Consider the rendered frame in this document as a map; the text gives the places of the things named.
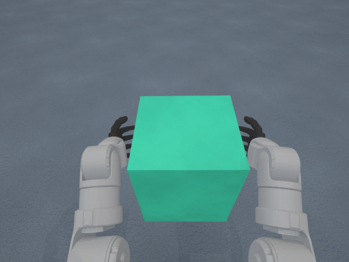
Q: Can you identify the carton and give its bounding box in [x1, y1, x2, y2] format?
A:
[127, 96, 250, 222]

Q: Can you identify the right robot upper arm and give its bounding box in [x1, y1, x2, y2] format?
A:
[249, 237, 315, 262]

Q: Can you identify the left robot upper arm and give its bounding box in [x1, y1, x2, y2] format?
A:
[68, 235, 130, 262]

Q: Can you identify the left robot forearm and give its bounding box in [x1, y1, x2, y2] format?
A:
[67, 136, 128, 262]

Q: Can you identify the right robot hand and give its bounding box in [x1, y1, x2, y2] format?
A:
[239, 116, 265, 157]

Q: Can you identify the right robot forearm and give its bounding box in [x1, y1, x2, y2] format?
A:
[247, 137, 316, 262]

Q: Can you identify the left robot hand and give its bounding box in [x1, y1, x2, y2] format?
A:
[109, 116, 135, 158]

